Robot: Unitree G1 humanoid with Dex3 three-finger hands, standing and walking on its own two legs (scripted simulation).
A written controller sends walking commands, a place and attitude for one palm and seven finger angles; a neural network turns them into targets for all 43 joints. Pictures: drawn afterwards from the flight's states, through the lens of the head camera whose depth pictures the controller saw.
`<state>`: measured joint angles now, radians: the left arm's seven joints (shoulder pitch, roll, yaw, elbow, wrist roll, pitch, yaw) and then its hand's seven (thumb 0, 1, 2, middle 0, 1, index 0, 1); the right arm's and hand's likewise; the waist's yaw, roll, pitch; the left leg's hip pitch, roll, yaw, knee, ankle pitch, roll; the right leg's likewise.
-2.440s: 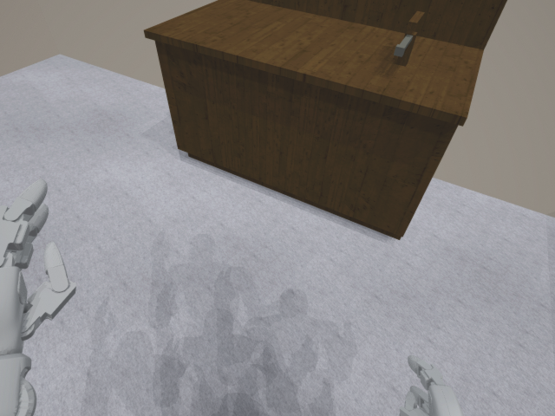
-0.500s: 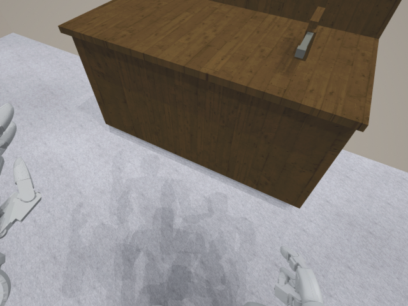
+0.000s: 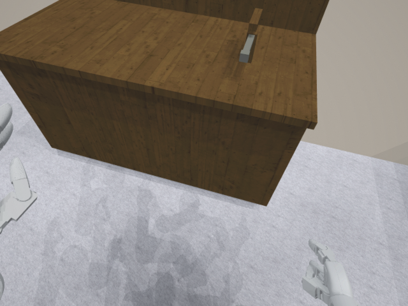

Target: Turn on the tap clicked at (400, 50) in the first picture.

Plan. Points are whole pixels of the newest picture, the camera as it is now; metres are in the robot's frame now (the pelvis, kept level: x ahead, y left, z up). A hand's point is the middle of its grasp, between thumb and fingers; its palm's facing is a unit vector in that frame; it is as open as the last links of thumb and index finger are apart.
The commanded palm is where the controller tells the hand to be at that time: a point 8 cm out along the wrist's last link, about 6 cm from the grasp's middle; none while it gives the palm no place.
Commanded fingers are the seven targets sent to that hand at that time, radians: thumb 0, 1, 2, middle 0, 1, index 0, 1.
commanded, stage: turn to face it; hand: left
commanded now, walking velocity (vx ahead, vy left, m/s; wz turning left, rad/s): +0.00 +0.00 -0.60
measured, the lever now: (244, 56) +0.82 -0.07 +0.07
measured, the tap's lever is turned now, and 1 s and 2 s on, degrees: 0 0 0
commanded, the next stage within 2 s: take the last steps up to it in 0.92 s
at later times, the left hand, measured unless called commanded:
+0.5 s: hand (141, 194) +0.23 +0.11 +0.18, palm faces +0.13 -0.85 -0.50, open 7.4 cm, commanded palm +0.19 +0.17 +0.19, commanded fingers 0.00 0.90 0.90 -0.20 -0.30 -0.20 -0.30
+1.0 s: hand (199, 233) +0.19 +0.03 +0.17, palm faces -0.05 -0.90 -0.43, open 7.4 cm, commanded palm +0.15 +0.11 +0.19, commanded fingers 0.00 0.90 0.90 -0.20 -0.30 -0.20 -0.30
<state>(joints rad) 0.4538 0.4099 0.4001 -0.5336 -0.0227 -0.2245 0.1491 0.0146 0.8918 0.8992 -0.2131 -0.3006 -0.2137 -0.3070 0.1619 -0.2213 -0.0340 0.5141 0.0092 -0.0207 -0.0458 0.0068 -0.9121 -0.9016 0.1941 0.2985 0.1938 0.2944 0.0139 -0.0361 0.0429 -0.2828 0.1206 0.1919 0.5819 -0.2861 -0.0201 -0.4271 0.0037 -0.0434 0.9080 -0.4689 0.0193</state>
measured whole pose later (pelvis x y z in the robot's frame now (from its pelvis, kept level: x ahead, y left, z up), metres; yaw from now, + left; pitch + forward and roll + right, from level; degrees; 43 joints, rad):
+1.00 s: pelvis -0.12 -0.06 -0.01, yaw -29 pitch -1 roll +0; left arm 0.39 0.35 0.34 -0.48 -0.02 -0.19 0.14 0.02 0.89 0.90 -0.21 -0.30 -0.21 -0.31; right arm 0.18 -0.17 0.03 0.61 0.02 -0.04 -0.01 0.01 -0.91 -0.90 0.20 0.30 0.20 0.30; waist 0.01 0.04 0.10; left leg -0.41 0.12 0.03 0.95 -0.47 -0.06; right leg -0.35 0.02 -0.07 0.63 -0.27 -0.06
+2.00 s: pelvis -0.02 -0.06 +0.01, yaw -31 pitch +1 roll +0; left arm 0.48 0.37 0.37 -0.55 -0.02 -0.24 0.16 0.02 0.90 0.90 -0.21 -0.30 -0.21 -0.31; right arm 0.18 -0.13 0.01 0.62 0.01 -0.11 -0.04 0.01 -0.91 -0.90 0.20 0.30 0.20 0.30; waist -0.01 -0.01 0.06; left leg -0.24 0.08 0.18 0.52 -0.28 0.01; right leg -0.45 -0.07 -0.14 0.89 -0.41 0.02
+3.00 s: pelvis +0.20 -0.14 +0.00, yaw -32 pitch -1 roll +1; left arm 0.49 0.35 0.35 -0.55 -0.01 -0.24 0.17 0.01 0.89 0.90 -0.21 -0.30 -0.21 -0.31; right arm 0.20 -0.24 -0.02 0.61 0.00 -0.05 -0.06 0.01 -0.91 -0.90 0.20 0.30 0.20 0.29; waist 0.00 -0.02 0.07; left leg -0.36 0.07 0.13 0.61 -0.25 -0.01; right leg -0.21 -0.07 -0.15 0.57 -0.33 -0.02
